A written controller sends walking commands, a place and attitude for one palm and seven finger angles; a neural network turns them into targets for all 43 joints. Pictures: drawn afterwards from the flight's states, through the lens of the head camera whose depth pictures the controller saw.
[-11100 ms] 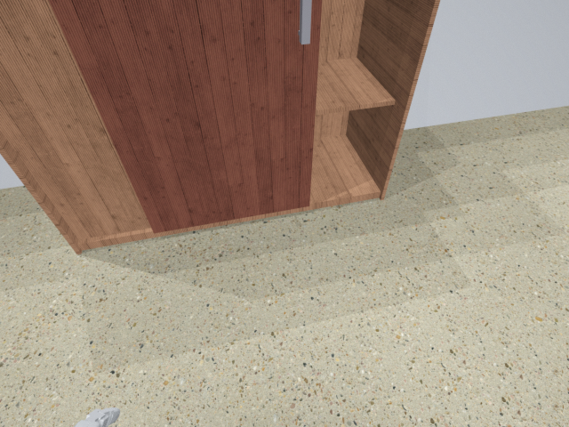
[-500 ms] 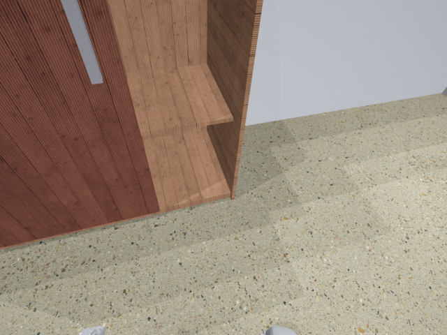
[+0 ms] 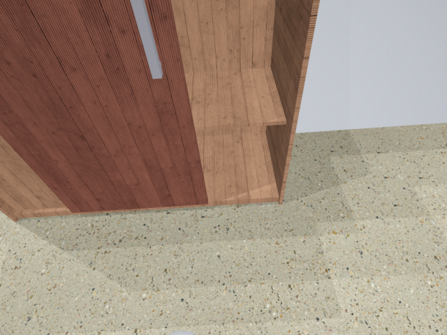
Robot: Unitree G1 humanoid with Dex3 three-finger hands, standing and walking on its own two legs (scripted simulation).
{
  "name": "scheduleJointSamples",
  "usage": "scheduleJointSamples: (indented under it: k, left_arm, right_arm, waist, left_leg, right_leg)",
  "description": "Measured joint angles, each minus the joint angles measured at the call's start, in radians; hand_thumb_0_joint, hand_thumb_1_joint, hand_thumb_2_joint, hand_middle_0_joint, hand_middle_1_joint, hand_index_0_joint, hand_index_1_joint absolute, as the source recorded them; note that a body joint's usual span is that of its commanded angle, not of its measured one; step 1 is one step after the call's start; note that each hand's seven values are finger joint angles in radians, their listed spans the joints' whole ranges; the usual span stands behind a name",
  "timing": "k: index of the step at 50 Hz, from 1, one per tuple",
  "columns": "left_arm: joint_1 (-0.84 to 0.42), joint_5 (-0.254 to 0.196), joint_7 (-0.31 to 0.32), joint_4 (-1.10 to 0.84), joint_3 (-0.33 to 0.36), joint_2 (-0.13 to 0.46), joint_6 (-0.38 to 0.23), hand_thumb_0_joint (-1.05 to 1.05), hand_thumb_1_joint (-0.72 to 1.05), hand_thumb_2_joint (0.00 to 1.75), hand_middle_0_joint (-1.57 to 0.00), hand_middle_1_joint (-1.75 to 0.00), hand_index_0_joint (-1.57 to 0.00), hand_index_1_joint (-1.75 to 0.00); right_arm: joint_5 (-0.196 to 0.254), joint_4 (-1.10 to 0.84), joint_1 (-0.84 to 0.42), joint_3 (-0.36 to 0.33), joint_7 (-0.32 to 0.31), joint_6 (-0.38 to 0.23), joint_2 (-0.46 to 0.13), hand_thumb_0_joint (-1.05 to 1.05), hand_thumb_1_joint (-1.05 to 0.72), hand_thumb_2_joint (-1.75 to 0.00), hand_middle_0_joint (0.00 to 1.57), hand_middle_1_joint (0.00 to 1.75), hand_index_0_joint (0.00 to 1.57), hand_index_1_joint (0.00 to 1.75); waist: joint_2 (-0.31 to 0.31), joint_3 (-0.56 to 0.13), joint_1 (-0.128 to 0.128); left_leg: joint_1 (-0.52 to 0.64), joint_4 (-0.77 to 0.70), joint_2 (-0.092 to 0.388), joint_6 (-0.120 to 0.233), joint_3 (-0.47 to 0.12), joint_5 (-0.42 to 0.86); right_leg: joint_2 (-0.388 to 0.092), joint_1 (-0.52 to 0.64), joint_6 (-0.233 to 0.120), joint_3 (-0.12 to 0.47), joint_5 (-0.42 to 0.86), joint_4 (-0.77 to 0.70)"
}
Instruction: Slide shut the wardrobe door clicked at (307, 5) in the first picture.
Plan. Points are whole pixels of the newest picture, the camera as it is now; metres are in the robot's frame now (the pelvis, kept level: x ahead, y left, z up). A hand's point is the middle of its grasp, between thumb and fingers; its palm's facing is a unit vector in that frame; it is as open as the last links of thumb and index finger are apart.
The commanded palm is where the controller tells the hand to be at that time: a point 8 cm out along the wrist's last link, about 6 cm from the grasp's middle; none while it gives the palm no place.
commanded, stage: take the last steps up to it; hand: left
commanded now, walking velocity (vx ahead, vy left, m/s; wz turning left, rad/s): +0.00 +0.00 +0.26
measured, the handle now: (146, 24) +0.80 +0.24 +0.20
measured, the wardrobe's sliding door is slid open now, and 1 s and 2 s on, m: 0.38 0.38 0.38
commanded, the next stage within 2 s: come to a stop and stand still in 1.14 s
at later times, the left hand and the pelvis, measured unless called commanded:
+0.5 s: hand out of the picture +0.06 +0.23 -0.17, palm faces +0.12 -0.97 -0.20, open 7.4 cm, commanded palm none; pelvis +0.05 +0.03 +0.00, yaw +4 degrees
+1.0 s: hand (171, 317) +0.19 +0.14 -0.16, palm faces +0.17 -0.96 -0.20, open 7.3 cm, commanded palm none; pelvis +0.21 -0.03 +0.00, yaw +6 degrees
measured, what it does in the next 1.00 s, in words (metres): walks ahead: left foot, then right foot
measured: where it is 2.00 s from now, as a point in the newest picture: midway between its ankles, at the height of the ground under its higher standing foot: (238, 324)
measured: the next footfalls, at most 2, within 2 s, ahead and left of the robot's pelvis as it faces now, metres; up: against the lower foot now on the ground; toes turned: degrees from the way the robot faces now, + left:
left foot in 0.16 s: +0.00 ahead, +0.15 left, +0.00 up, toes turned +6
right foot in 0.66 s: +0.25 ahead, -0.10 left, +0.00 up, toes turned -4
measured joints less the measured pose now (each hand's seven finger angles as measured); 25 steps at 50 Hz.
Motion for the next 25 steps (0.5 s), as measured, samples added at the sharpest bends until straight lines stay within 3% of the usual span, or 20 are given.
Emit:
scheduleJointSamples:
  k: [5,8,12,18,25]
  left_arm:
    - [0.027,0.008,-0.002,0.035,0.01,0.017,-0.001,0.0,0.91,0.9,-0.21,-0.3,-0.2,-0.3]
    - [0.053,-0.001,-0.004,0.063,0.017,0.033,0.004,0.0,0.91,0.9,-0.21,-0.3,-0.2,-0.3]
    - [0.077,0.001,-0.011,0.114,0.028,0.064,0.036,0.0,0.91,0.9,-0.2,-0.3,-0.2,-0.3]
    - [0.066,0.004,-0.036,0.145,0.024,0.059,0.014,0.01,0.91,0.9,-0.2,-0.3,-0.19,-0.3]
    - [0.012,-0.002,-0.042,0.131,0.023,0.033,0.012,0.0,0.91,0.9,-0.2,-0.3,-0.19,-0.3]
  right_arm:
    - [0.01,0.006,-0.04,0.019,-0.009,-0.017,0.018,0.0,-0.91,-0.9,0.2,0.29,0.2,0.3]
    - [0.011,-0.004,-0.048,0.035,-0.012,-0.049,0.027,0.0,-0.91,-0.9,0.2,0.29,0.2,0.3]
    - [-0.003,-0.004,-0.033,0.055,-0.014,-0.081,0.075,0.0,-0.91,-0.9,0.2,0.29,0.2,0.3]
    - [0.002,0.03,0.055,0.073,-0.039,-0.118,0.112,0.0,-0.92,-0.9,0.2,0.3,0.21,0.3]
    - [0.003,0.095,0.16,0.071,-0.042,-0.132,0.135,0.0,-0.91,-0.9,0.2,0.3,0.21,0.3]
  waist:
    - [-0.032,0.015,0.033]
    - [-0.038,0.002,0.041]
    - [-0.075,-0.021,0.044]
    - [-0.065,-0.041,0.026]
    - [-0.06,-0.034,0.006]
  left_leg:
    - [0.106,-0.254,0.0,0.008,0.046,-0.055]
    - [0.209,-0.488,-0.006,0.027,0.071,0.042]
    - [0.236,-0.5,-0.02,0.08,0.077,0.055]
    - [0.35,-0.656,-0.031,0.089,0.06,0.112]
    - [0.437,-0.739,-0.047,0.079,0.068,0.106]
  right_leg:
    - [-0.022,-0.025,0.016,-0.029,-0.003,0.024]
    - [-0.028,-0.051,0.039,-0.05,-0.028,0.08]
    - [-0.003,-0.146,0.045,0.028,-0.222,0.35]
    - [0.01,-0.265,0.051,0.081,-0.084,0.573]
    - [-0.012,-0.333,0.069,0.083,-0.01,0.515]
